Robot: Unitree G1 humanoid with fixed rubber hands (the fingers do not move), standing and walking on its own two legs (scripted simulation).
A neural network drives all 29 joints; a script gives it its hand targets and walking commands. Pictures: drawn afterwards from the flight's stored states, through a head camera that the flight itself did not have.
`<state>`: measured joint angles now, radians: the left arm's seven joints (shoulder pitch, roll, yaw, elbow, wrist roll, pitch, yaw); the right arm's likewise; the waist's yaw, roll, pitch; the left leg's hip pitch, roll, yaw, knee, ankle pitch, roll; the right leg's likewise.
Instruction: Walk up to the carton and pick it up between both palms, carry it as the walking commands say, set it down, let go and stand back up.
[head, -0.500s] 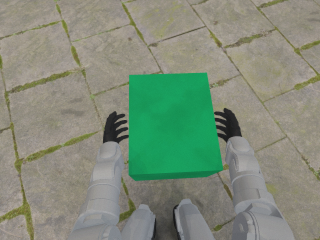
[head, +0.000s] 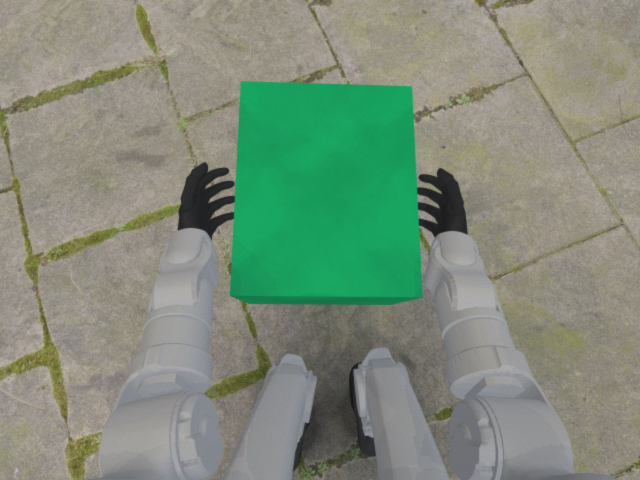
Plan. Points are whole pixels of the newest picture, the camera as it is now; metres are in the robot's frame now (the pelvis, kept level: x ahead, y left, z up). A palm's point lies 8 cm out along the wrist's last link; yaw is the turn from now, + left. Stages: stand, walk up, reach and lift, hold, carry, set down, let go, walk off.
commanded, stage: set down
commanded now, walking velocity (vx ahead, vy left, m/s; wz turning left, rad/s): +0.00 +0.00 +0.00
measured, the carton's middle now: (323, 204) +0.48 +0.02 -0.16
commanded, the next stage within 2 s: none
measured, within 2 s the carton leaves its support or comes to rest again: neither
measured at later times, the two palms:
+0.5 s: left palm (217, 224) +0.44 +0.18 -0.16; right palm (428, 223) +0.45 -0.14 -0.17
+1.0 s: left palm (232, 227) +0.47 +0.18 -0.25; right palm (415, 226) +0.47 -0.14 -0.26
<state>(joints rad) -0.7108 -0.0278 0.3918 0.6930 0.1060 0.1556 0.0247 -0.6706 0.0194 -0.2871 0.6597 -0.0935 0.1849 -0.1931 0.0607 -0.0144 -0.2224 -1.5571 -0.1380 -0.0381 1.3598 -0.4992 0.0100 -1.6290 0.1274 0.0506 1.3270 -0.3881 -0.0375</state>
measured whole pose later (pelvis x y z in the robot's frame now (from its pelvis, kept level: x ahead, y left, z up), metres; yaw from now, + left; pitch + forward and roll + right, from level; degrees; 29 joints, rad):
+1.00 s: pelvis -0.03 +0.01 -0.14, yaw +0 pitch +47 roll +1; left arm -1.10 0.09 0.34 0.80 0.06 0.20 0.13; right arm -1.09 -0.15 -0.28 0.85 -0.02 0.21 -0.18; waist 0.03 -0.01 -0.07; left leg -2.08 -0.16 0.01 1.86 -0.59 0.02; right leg -2.14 0.13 0.01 1.80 -0.47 0.00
